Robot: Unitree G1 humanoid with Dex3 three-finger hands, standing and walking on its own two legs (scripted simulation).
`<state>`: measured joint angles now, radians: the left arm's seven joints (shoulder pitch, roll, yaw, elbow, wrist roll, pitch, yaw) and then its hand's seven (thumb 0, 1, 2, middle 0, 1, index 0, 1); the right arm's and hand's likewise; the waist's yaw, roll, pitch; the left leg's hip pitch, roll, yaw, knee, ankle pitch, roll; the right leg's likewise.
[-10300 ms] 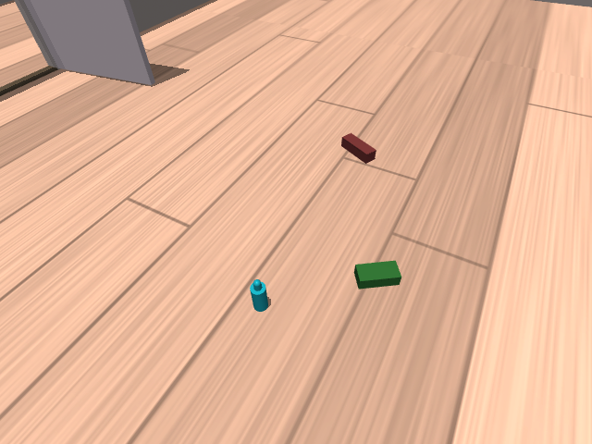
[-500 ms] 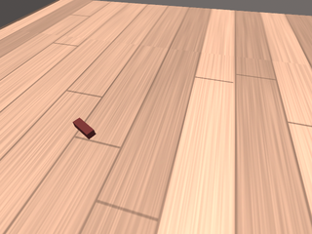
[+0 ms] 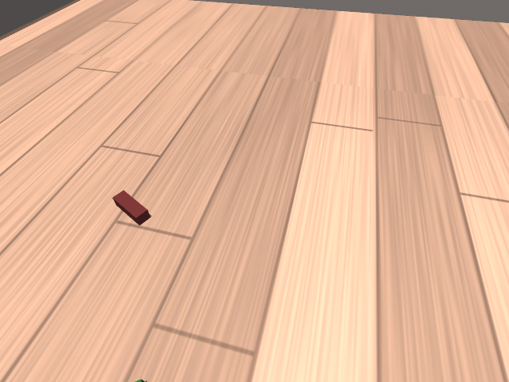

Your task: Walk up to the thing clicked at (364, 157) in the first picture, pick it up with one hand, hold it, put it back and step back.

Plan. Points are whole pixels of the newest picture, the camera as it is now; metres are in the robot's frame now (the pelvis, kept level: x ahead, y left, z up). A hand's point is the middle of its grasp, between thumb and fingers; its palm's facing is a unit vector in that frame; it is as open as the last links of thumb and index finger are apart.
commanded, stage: stand
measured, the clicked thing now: (131, 207) +1.06 +0.67 -0.75
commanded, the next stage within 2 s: none
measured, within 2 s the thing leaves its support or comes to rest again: neither
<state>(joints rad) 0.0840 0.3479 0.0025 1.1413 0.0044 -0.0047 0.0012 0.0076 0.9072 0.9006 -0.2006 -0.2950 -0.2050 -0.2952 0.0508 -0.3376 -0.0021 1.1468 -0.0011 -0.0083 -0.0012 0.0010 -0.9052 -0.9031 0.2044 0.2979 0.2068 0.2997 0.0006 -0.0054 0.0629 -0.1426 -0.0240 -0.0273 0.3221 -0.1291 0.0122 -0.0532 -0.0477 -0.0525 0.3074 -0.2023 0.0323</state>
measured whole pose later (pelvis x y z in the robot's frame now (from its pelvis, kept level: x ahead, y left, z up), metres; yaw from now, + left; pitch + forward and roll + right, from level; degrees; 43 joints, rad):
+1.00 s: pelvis +0.00 -0.02 +0.00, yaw -1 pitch -2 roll +0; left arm 0.11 0.35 0.00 1.12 0.00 -0.01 0.00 0.01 0.91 0.90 -0.20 -0.30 -0.20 -0.30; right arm 0.09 -0.35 0.01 1.14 -0.01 -0.01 0.00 0.00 -0.91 -0.90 0.20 0.30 0.21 0.30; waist 0.00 0.00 0.05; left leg -0.15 0.00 -0.03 0.32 -0.14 -0.01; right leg -0.07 -0.02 -0.05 0.31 -0.21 0.01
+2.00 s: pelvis +0.01 -0.02 +0.00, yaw -1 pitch -2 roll +0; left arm 0.13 0.35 0.00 1.12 0.01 0.00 0.00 0.01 0.91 0.90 -0.20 -0.30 -0.20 -0.30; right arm 0.10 -0.35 0.01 1.13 -0.01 -0.01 0.00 0.00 -0.91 -0.90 0.20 0.30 0.21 0.30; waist 0.00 0.00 0.05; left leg -0.13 0.00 -0.02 0.32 -0.15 -0.01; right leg -0.05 -0.02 -0.04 0.30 -0.21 0.01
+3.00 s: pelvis +0.25 +0.01 -0.01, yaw -2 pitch -3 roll +3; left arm 0.20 0.44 0.06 0.96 0.02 -0.03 -0.11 0.01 0.91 0.90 -0.20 -0.29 -0.20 -0.29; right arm 0.34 -0.40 -0.07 0.95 -0.01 -0.08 0.06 0.00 -0.90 -0.90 0.21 0.30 0.21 0.30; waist -0.04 -0.03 0.07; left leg 0.03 0.01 0.11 0.37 -0.35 -0.01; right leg -0.50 -0.12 0.00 0.65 -0.14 -0.01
